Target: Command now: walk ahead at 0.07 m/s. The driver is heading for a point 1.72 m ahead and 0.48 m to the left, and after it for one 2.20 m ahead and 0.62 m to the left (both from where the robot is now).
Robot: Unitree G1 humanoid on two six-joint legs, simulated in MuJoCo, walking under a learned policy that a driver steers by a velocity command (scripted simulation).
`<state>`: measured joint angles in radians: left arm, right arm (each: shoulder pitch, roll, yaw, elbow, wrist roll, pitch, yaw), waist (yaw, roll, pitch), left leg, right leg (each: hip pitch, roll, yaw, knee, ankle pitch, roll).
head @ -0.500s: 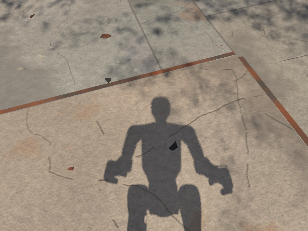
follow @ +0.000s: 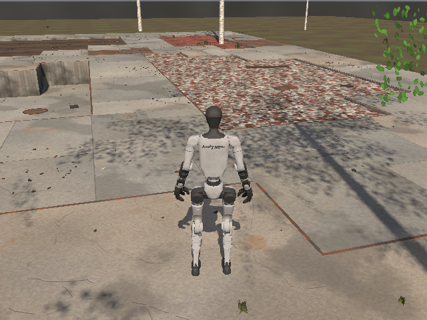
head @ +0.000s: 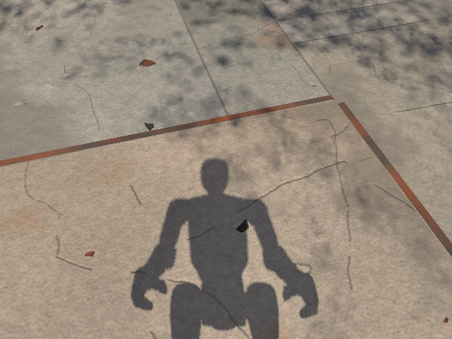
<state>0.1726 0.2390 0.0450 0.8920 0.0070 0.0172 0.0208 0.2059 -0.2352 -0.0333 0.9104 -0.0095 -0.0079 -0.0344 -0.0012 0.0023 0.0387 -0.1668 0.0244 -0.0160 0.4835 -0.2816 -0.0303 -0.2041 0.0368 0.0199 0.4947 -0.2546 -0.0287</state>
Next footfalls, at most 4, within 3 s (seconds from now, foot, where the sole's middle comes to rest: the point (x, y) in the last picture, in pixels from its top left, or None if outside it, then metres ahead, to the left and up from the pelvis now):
0.66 right None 0.40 -0.11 -0.77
1.20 left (189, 286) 0.69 0.15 -0.77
1.70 right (221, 203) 1.02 0.05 -0.77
2.20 left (125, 187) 1.10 0.42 -0.77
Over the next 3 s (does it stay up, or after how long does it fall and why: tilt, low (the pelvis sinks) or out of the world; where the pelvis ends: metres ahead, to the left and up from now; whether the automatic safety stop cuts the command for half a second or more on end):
stays up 1.42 0.42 0.01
